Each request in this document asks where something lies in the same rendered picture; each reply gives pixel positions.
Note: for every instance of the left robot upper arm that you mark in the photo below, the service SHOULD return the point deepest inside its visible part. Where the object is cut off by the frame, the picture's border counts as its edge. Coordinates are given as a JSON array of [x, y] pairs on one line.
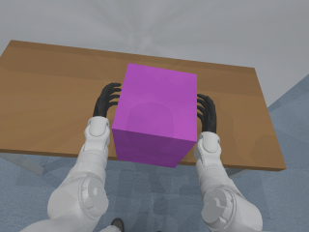
[[75, 207]]

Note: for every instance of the robot left forearm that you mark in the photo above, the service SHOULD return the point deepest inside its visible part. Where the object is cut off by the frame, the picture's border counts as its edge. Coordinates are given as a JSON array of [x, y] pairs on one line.
[[93, 156]]

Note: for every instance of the table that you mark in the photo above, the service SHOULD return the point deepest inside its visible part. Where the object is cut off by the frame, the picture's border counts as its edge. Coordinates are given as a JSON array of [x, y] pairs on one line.
[[48, 93]]

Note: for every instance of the carton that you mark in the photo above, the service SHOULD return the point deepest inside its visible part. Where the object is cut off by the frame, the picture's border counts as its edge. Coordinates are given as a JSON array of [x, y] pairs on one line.
[[156, 117]]

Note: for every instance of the robot left hand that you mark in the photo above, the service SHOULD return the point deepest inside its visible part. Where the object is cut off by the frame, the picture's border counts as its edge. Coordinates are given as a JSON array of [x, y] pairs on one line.
[[104, 100]]

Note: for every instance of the robot right hand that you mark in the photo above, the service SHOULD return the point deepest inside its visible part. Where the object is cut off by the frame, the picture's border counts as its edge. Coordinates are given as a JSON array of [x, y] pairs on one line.
[[208, 119]]

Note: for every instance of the right robot upper arm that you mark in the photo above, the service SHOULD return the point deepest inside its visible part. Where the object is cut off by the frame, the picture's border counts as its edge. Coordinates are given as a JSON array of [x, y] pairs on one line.
[[225, 211]]

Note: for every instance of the left robot foot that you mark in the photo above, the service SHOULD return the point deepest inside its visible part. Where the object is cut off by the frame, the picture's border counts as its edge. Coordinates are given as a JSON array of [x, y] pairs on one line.
[[118, 223]]

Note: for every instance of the robot right forearm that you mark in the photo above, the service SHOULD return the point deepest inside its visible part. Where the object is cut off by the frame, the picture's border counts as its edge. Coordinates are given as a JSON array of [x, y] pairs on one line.
[[209, 169]]

